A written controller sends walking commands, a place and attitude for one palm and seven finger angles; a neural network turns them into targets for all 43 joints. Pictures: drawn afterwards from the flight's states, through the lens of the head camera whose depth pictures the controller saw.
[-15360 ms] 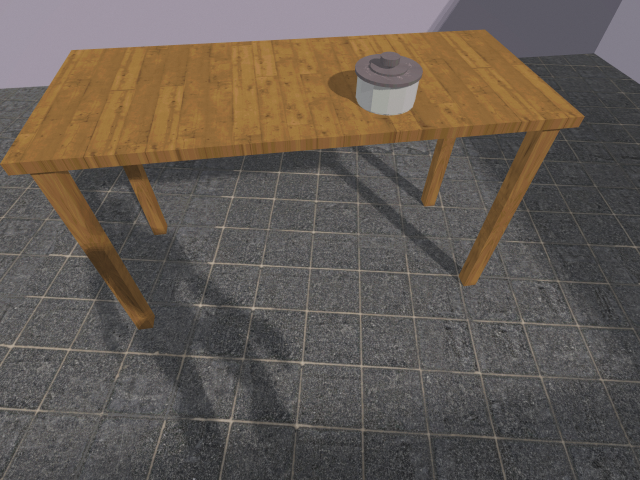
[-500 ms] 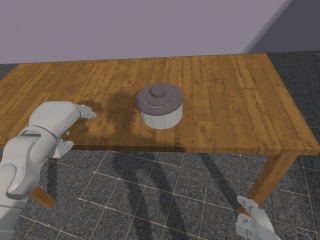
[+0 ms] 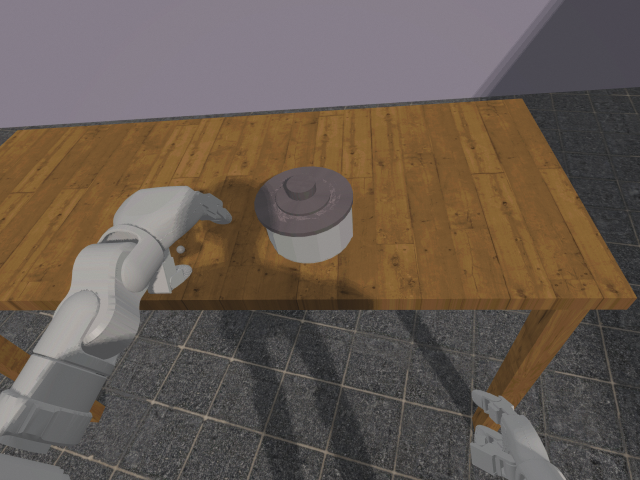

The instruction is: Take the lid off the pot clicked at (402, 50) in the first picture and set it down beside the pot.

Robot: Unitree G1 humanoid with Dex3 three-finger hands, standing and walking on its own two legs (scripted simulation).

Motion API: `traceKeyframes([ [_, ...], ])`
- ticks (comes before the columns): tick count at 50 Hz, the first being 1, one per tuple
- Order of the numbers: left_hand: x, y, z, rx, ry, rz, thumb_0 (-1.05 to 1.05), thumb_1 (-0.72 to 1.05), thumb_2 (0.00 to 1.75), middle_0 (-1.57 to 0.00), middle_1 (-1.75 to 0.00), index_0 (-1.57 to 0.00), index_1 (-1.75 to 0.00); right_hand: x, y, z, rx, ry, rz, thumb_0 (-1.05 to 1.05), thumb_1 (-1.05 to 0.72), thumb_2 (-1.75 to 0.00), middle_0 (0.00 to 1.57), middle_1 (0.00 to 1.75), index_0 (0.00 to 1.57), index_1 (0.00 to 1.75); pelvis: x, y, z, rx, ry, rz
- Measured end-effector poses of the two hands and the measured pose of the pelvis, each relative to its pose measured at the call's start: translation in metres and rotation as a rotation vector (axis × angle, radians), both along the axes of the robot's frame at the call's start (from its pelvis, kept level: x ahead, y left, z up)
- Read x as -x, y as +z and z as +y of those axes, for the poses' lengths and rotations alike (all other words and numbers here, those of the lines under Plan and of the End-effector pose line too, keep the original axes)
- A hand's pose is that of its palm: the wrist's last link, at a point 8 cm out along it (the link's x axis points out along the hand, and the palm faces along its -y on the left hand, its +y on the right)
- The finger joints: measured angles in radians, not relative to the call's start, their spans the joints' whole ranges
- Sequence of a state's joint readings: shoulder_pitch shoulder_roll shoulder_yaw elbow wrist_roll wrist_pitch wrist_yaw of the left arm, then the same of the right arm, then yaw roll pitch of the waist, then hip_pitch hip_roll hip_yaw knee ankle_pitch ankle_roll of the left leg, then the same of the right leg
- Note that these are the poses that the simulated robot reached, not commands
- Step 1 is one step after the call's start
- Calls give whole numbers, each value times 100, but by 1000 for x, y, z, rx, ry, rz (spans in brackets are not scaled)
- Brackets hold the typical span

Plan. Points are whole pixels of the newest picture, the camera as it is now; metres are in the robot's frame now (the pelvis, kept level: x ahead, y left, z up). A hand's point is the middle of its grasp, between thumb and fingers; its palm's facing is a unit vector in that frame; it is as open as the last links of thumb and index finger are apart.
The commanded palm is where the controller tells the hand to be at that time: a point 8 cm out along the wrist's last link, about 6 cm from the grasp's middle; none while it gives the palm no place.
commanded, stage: move the open hand above the knob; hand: left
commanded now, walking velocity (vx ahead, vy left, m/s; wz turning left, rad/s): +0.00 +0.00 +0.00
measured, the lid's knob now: (301, 186) +0.52 +0.07 +0.08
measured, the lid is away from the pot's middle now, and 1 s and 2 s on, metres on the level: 0.00 0.00 0.00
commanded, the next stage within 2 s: none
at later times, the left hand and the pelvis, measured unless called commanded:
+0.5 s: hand (216, 197) +0.41 +0.16 +0.16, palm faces -0.13 -0.09 -0.99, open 10.1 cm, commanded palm +0.39 +0.15 +0.22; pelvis +0.01 -0.01 +0.00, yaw +0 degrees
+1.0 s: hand (282, 173) +0.46 +0.08 +0.16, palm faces -0.17 -0.02 -0.99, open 10.1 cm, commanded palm +0.46 +0.09 +0.22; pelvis +0.02 -0.01 +0.00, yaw +0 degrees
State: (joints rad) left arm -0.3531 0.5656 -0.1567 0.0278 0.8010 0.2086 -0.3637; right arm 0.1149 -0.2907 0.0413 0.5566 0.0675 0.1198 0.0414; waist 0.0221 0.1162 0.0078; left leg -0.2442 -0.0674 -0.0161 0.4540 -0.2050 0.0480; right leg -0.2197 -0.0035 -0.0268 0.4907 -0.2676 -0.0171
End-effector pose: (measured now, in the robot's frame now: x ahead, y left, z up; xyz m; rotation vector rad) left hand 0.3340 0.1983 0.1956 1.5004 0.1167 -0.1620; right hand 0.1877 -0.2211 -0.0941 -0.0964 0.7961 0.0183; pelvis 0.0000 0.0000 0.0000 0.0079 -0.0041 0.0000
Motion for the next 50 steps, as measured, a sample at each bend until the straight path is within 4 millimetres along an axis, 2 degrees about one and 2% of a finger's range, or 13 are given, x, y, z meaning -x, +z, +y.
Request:
traceKeyframes([
  [3, -6, 7, -11, -34, -49, -21, 0, -33, 153, -86, -8, -86, -8, -2, -1, -3, 13, -3, 5, 1, -90, -90, 20, 30, 20, 30, -2, 0, -2, -1, 2, -2],
  [8, -25, 26, 1, -9, 46, -79, 0, -33, 153, -86, -8, -86, -8, -3, -4, -7, -1, -6, 21, 1, -90, -90, 20, 30, 20, 30, -5, -1, -7, -5, 3, 12],
  [11, -28, 14, -4, 23, 75, -38, 0, -33, 153, -85, -8, -85, -8, -4, -5, -8, -19, -7, 29, 1, -90, -90, 20, 30, 20, 30, -8, -1, -8, -5, 4, 21],
  [16, -30, -4, -36, -17, -40, 22, 0, -33, 153, -85, -8, -85, -8, -8, -5, -12, 3, -12, 32, 1, -90, -90, 20, 30, 20, 30, -9, -2, -10, -7, 7, 14],
  [23, -63, 26, -31, -2, 40, -63, 0, -33, 153, -86, -8, -86, -8, -5, -8, -16, -2, -31, 45, 1, -90, -90, 20, 30, 20, 30, -11, -2, -14, -10, 7, 33],
  [26, -65, 16, -40, 14, 52, -23, 0, -33, 153, -85, -8, -85, -8, -3, -10, -17, -25, -35, 58, 1, -90, -90, 20, 30, 20, 30, -14, -2, -13, -10, 7, 43],
  [31, -69, -5, -72, -31, -54, 49, 0, -33, 153, -85, -8, -85, -8, 0, -13, -19, -9, -52, 78, 1, -90, -90, 20, 30, 20, 30, -14, -3, -13, -12, 5, 33],
  [34, -80, 12, -82, -36, -90, -9, 0, -33, 153, -86, -8, -86, -8, 4, -14, -21, 5, -65, 77, 1, -90, -90, 20, 30, 20, 30, -14, -2, -13, -13, 3, 33],
  [38, -98, 33, -75, 14, -5, -70, 0, -33, 153, -86, -8, -86, -8, 12, -18, -22, -9, -76, 103, 1, -90, -90, 20, 30, 20, 30, -16, -2, -14, -15, -2, 51],
  [41, -103, 18, -72, 2, 53, -13, 0, -33, 153, -85, -8, -85, -8, 19, -21, -23, -27, -84, 133, 1, -90, -90, 20, 30, 20, 30, -18, -2, -14, -16, -6, 63],
  [45, -100, -6, -95, -33, -24, 69, 0, -33, 153, -85, -8, -85, -8, 25, -24, -25, -16, -94, 159, 1, -90, -90, 20, 30, 20, 30, -17, -3, -13, -13, 3, 59],
  [48, -103, 6, -113, -28, -110, 30, 0, -33, 153, -86, -8, -85, -8, 27, -25, -27, 7, -106, 149, 1, -90, -90, 20, 30, 20, 30, -17, -2, -13, -12, 6, 54],
  [50, -113, 21, -114, -23, -94, -18, 0, -33, 153, -86, -8, -86, -8, 30, -25, -28, 16, -118, 153, 1, -90, -90, 20, 30, 20, 30, -18, -2, -13, -13, 2, 57],
])
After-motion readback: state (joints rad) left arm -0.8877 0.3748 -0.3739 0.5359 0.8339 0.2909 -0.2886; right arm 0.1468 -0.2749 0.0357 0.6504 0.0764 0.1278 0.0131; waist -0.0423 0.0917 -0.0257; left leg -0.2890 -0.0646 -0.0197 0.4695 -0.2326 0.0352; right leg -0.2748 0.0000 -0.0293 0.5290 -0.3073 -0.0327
